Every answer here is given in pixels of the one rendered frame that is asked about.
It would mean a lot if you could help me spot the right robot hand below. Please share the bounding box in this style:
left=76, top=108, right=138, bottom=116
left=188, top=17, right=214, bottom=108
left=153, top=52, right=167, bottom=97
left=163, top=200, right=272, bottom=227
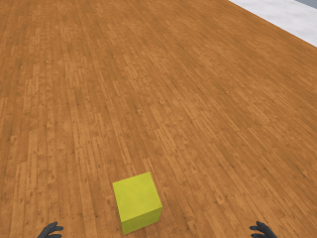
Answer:
left=250, top=221, right=277, bottom=238

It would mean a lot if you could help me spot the left robot hand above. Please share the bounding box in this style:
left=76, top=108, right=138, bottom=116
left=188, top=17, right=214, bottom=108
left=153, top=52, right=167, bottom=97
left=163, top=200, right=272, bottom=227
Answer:
left=37, top=222, right=63, bottom=238

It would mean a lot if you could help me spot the carton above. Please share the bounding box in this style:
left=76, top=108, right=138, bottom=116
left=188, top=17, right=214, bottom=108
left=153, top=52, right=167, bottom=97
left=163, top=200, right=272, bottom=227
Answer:
left=112, top=172, right=162, bottom=235

